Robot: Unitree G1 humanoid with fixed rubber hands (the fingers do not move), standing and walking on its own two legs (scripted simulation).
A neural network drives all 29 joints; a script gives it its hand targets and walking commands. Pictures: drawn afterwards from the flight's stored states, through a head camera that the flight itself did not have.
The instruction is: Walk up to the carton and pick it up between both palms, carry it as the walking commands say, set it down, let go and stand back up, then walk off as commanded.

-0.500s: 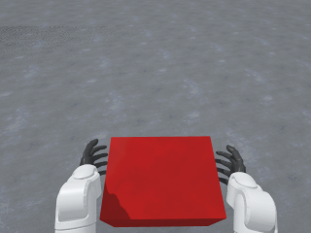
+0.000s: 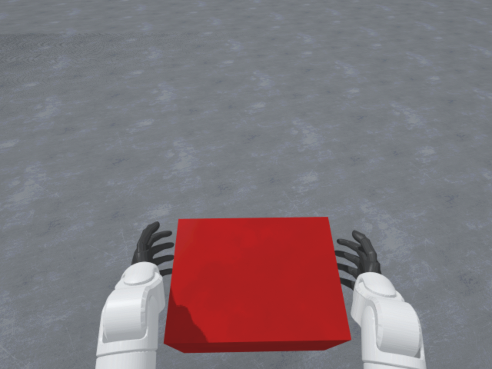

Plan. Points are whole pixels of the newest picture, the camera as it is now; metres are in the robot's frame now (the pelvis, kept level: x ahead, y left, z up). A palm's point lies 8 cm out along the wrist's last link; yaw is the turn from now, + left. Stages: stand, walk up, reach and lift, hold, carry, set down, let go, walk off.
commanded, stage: carry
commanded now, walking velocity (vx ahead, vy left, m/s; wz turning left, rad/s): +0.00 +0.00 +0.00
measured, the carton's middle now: (253, 287) +0.30 +0.00 -0.03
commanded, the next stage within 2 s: hold in 0.64 s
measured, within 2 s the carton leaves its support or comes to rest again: neither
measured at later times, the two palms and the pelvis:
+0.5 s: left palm (147, 269) +0.28 +0.17 +0.05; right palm (365, 277) +0.27 -0.17 +0.05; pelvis +0.01 +0.00 +0.00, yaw +0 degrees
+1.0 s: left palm (162, 263) +0.29 +0.15 +0.04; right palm (375, 275) +0.28 -0.19 +0.04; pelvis +0.00 -0.01 +0.01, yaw +3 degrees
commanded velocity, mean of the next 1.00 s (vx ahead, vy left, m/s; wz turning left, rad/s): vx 0.00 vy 0.00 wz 0.00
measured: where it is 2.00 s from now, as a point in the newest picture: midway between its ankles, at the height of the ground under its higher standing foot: outside the picture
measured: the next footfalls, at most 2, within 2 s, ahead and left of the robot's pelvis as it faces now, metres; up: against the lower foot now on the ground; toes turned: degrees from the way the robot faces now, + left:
none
